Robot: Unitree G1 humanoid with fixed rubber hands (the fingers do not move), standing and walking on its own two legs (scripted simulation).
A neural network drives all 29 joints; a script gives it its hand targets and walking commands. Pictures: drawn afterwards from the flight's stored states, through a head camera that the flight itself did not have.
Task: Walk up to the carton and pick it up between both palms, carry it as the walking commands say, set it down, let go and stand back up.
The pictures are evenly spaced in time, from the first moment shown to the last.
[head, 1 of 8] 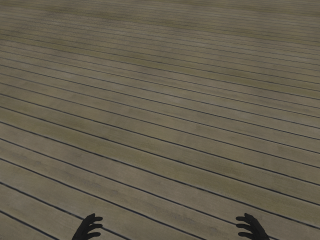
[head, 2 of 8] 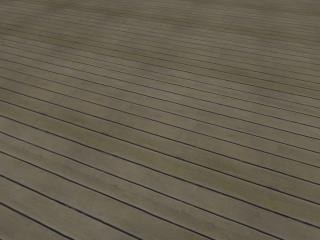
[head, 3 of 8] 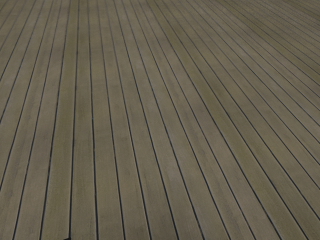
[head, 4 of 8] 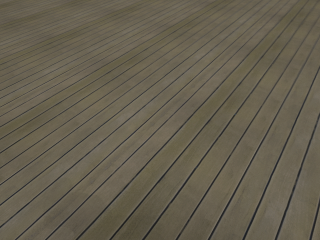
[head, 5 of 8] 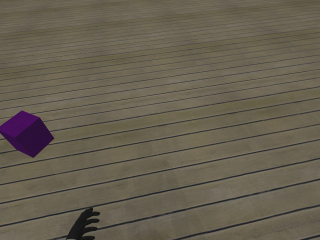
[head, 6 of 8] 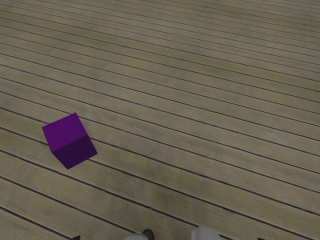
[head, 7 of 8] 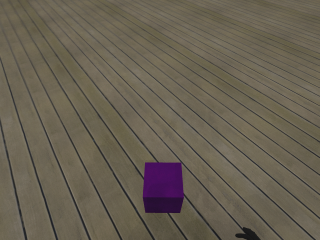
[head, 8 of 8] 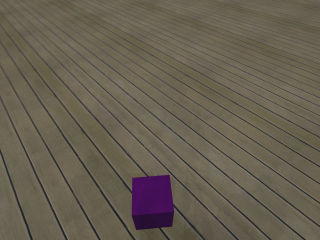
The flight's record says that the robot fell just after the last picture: no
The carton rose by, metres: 0.00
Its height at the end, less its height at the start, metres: +0.00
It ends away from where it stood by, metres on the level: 0.00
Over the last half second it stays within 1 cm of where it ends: yes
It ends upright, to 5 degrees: yes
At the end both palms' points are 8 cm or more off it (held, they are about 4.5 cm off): yes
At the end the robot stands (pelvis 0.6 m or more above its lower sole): yes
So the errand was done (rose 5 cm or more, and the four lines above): no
